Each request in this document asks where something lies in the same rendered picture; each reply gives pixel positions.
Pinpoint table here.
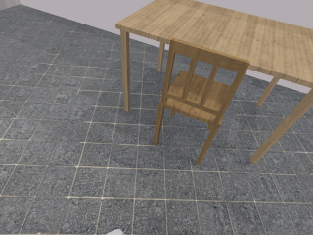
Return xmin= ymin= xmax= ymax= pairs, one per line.
xmin=115 ymin=0 xmax=313 ymax=164

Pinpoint chair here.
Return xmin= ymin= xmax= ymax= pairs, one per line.
xmin=153 ymin=37 xmax=251 ymax=165

